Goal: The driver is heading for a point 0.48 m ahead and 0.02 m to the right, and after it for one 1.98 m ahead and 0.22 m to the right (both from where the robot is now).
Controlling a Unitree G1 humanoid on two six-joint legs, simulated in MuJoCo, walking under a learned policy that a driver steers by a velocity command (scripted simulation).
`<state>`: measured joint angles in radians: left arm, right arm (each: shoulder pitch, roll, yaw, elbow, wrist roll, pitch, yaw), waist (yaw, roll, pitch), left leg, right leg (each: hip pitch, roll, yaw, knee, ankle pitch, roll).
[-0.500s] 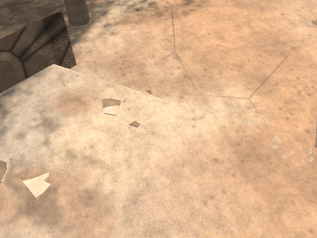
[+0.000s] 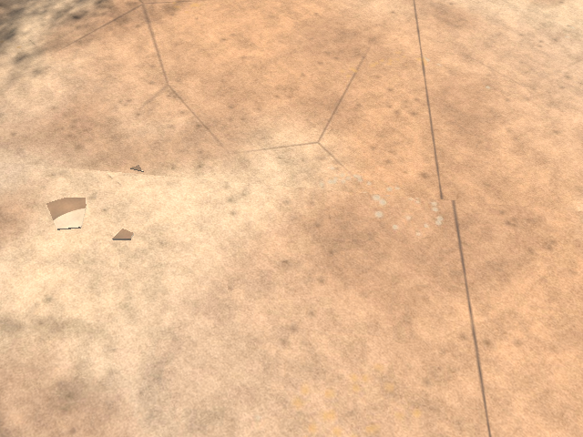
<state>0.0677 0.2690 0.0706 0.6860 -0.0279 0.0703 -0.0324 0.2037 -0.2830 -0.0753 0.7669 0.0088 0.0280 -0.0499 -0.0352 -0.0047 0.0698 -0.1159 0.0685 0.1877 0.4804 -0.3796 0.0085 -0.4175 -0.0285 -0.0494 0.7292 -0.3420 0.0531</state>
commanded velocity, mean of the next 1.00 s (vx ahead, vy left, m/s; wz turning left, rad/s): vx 0.24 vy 0.00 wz -0.28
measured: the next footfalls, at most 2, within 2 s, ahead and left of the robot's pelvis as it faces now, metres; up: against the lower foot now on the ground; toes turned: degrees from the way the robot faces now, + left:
right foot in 0.04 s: +0.07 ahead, -0.13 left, +0.00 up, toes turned -5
left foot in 0.48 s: +0.09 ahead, +0.10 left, +0.00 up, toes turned -17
